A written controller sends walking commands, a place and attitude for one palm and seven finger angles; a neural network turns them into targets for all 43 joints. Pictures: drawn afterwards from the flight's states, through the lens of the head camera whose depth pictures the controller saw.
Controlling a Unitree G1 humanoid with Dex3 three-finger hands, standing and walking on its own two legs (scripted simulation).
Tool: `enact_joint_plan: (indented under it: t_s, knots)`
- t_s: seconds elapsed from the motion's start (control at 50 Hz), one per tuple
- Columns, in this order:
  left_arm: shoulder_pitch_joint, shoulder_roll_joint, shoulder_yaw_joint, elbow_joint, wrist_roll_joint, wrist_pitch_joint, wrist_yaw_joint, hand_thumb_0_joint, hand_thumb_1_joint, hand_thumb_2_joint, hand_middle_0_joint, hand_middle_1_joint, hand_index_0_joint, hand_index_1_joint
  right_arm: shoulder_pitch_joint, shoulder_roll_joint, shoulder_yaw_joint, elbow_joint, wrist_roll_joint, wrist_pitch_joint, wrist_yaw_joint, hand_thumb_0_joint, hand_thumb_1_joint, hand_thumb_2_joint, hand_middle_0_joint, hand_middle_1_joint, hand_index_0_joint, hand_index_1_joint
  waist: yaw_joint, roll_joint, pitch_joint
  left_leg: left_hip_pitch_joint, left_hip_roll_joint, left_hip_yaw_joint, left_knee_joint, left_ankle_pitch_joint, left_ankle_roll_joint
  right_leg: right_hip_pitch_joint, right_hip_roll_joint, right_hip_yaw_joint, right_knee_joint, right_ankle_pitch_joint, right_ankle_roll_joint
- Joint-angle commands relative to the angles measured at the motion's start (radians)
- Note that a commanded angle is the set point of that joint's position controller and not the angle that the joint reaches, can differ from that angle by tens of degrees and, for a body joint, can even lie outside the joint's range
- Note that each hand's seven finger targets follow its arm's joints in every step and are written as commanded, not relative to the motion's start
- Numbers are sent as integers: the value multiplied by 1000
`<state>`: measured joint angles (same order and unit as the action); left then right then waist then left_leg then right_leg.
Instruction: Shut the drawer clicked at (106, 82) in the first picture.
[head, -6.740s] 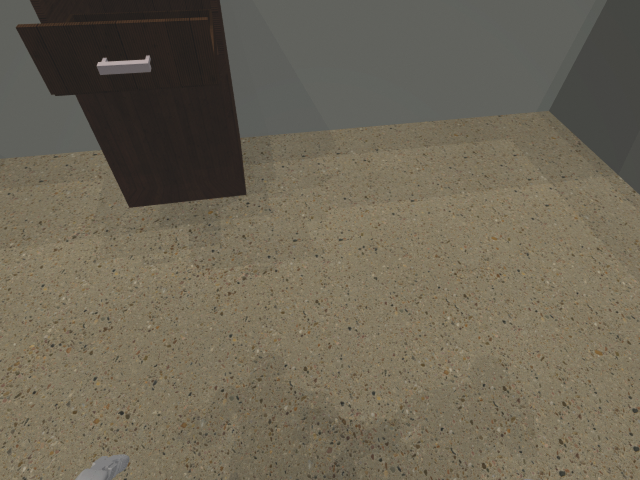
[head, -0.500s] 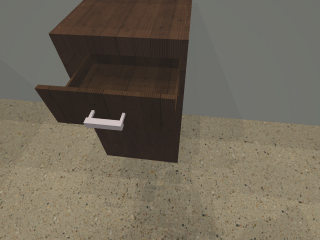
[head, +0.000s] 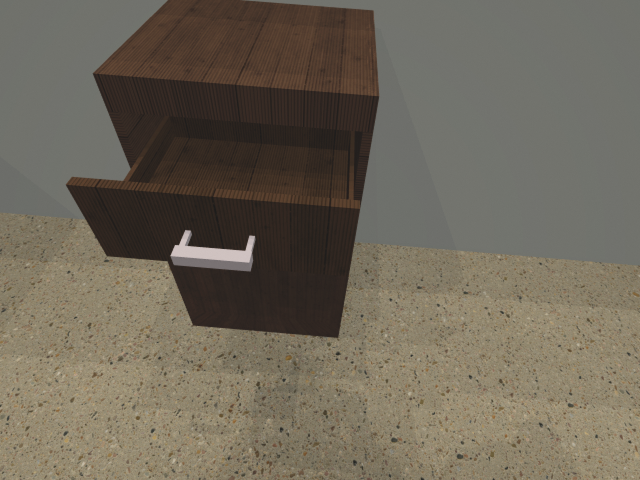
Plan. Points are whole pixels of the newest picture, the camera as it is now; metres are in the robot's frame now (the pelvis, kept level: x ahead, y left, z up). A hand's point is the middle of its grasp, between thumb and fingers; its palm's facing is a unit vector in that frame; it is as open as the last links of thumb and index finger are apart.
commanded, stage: come to a stop and stand still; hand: left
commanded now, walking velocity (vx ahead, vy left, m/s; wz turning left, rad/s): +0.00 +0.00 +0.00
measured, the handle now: (216, 248) +0.47 +0.21 -0.03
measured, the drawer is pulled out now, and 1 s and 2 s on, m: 0.21 0.21 0.21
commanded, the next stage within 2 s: look again from close up in 0.06 s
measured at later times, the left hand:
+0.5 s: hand out of the picture +0.00 +0.16 -0.18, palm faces +0.02 -0.97 -0.23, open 7.4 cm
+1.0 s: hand out of the picture -0.07 +0.16 -0.18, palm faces +0.04 -0.98 -0.18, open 7.4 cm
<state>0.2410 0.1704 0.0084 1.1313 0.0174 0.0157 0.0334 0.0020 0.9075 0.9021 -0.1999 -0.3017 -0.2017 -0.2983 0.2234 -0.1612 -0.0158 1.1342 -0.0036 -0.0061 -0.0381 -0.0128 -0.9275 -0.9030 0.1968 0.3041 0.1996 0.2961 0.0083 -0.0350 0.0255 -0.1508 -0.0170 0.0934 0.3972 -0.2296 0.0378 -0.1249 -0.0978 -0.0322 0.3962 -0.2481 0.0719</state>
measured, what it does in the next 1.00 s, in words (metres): shifts its weight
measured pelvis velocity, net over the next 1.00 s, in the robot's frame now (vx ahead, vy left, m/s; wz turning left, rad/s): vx -0.05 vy -0.01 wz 0.02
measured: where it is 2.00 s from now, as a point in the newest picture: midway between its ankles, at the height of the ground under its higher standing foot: outside the picture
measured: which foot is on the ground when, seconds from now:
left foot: down 0.00-1.00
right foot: down 0.00-1.00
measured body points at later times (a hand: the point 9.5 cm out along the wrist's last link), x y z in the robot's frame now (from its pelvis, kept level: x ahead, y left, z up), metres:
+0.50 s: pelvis -0.03 -0.03 -0.01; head -0.03 -0.03 +0.44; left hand +0.00 +0.21 -0.16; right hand +0.02 -0.26 -0.17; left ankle -0.01 +0.09 -0.74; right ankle -0.02 -0.16 -0.74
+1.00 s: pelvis -0.05 -0.01 -0.01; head -0.05 -0.01 +0.44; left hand -0.07 +0.21 -0.17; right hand -0.06 -0.24 -0.16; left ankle -0.01 +0.09 -0.74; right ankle -0.03 -0.16 -0.74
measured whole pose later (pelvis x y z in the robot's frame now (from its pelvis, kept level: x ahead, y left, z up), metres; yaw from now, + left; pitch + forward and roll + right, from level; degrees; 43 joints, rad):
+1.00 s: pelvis -0.05 -0.01 -0.01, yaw +1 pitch -2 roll -1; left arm 0.35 0.17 0.01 1.06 0.03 0.01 0.03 0.00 0.91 0.90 -0.20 -0.30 -0.20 -0.30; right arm 0.30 -0.16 -0.03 1.12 -0.02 0.04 0.00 0.00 -0.91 -0.90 0.20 0.30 0.20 0.30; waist 0.00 -0.01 0.03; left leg -0.27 0.02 0.05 0.52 -0.27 0.02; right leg -0.23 -0.06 -0.05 0.50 -0.30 0.02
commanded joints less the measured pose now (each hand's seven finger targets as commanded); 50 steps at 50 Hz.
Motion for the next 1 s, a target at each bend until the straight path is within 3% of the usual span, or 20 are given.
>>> enact_joint_plan:
  t_s: [0.0, 0.12, 0.14, 0.16, 0.18, 0.2, 0.22, 0.28, 0.36, 0.52, 0.78, 0.84, 0.88, 0.92, 0.98]
  knots:
    - [87, 79, 13, -6, -4, -9, 3, 0, 900, 900, -200, -300, -200, -300, 51, -101, -7, -24, -4, -20, 0, 0, -900, -900, 200, 300, 200, 300, 10, 58, 32, -9, 137, -128, -109, 216, -15, -18, -27, 10, -44, 122, -50]
    - [95, 74, 11, 0, -7, -12, 6, 0, 900, 900, -200, -300, -200, -300, 91, -89, -6, -1, -3, -19, 0, 0, -900, -900, 200, 300, 200, 300, 7, 42, 37, -5, 132, -122, -111, 183, -16, -18, -27, 13, -55, 116, -55]
    - [21, 260, -3, -116, -4, -31, 10, 0, 900, 900, -200, -300, -200, -300, 30, -214, -16, -125, -16, -21, 12, 0, -900, -900, 200, 300, 200, 300, -13, 65, 121, -37, 88, -149, -116, 248, -16, -130, 26, 8, 53, 56, -82]
    - [67, 204, 14, -122, 3, -24, 15, 0, 900, 900, -200, -300, -200, -300, 59, -222, -45, -124, -20, -48, 7, 0, -900, -900, 200, 300, 200, 300, -5, 135, 16, -35, 176, -210, -53, 307, -1, -121, 12, 13, 154, -33, -91]
    - [95, 135, 12, -110, 3, -28, 16, 0, 900, 900, -200, -300, -200, -300, 70, -170, -43, -105, -19, -48, -1, 0, -900, -900, 200, 300, 200, 300, 2, 122, -81, 4, 176, -204, -10, 408, 16, -104, 12, 9, 152, 23, -100]
    - [117, 108, -2, -107, 2, -28, 16, 0, 900, 900, -200, -300, -200, -300, 90, -139, -34, -107, -13, -40, -3, 0, -900, -900, 200, 300, 200, 300, 3, 112, -108, 4, 171, -184, 14, 359, 16, -96, 7, 9, 121, 40, -96]
    - [126, 102, -1, -112, 1, -28, 14, 0, 900, 900, -200, -300, -200, -300, 88, -123, -32, -114, -11, -31, -1, 0, -900, -900, 200, 300, 200, 300, 4, 61, -102, -33, 151, -169, 39, 252, 11, -93, 1, 17, 90, 62, -96]
    - [108, 125, 9, -127, 2, -26, 14, 0, 900, 900, -200, -300, -200, -300, 71, -105, -31, -131, -12, -14, 9, 0, -900, -900, 200, 300, 200, 300, -10, -2, -31, -106, 103, -115, 94, 123, -10, -111, -29, 51, 50, 96, -96]
    - [104, 131, 11, -145, 0, -27, 16, 0, 900, 900, -200, -300, -200, -300, 76, -100, -29, -126, -12, -6, 15, 0, -900, -900, 200, 300, 200, 300, -13, -31, -9, -99, 103, -89, 115, 151, -17, -117, -27, 58, 60, 173, -95]
    - [79, 139, 16, -161, 2, -23, 12, 0, 900, 900, -200, -300, -200, -300, 27, -100, -26, -130, -10, 10, 24, 0, -900, -900, 200, 300, 200, 300, -14, -2, 86, -113, 95, -89, 65, 18, -26, -195, -19, 77, -6, -39, -92]
    - [102, 116, 17, -139, 5, -24, 6, 0, 900, 900, -200, -300, -200, -300, 31, -107, -25, -97, -9, 12, 27, 0, -900, -900, 200, 300, 200, 300, -13, 52, 59, -124, 109, -123, -17, -99, -24, -166, -6, 57, -43, -107, -82]
    - [126, 118, 20, -126, 10, -24, 2, 0, 900, 900, -200, -300, -200, -300, 57, -115, -26, -81, -16, 18, 31, 0, -900, -900, 200, 300, 200, 300, -9, 30, 44, -137, 99, -123, -35, -255, -21, -159, -4, 59, -62, -276, -83]
    - [140, 115, 26, -121, 12, -21, -1, 0, 900, 900, -200, -300, -200, -300, 70, -116, -30, -76, -18, 22, 32, 0, -900, -900, 200, 300, 200, 300, -5, 37, 75, -169, 94, -133, -47, -334, -16, -182, -4, 58, -67, -356, -84]
    - [154, 111, 32, -110, 12, -22, -3, 0, 900, 900, -200, -300, -200, -300, 74, -107, -29, -69, -19, 22, 32, 0, -900, -900, 200, 300, 200, 300, -2, 21, 113, -197, 84, -127, -31, -332, -13, -192, -11, 76, -70, -369, -93]
    - [171, 96, 37, -99, 7, -26, -9, 0, 900, 900, -200, -300, -200, -300, 106, -96, -29, -58, -16, 13, 28, 0, -900, -900, 200, 300, 200, 300, -10, 24, 106, -171, 79, -122, -18, -287, -5, -186, -18, 76, -43, -331, -107]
